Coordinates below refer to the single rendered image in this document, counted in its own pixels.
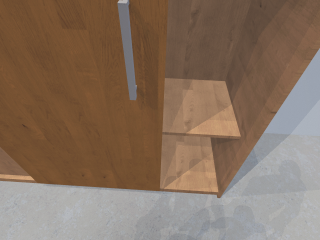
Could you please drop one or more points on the handle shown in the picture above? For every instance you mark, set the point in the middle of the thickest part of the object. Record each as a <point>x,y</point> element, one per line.
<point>124,18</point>

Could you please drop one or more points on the wardrobe door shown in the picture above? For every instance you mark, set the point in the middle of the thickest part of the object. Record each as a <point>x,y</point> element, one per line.
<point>65,112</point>
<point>9,167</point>

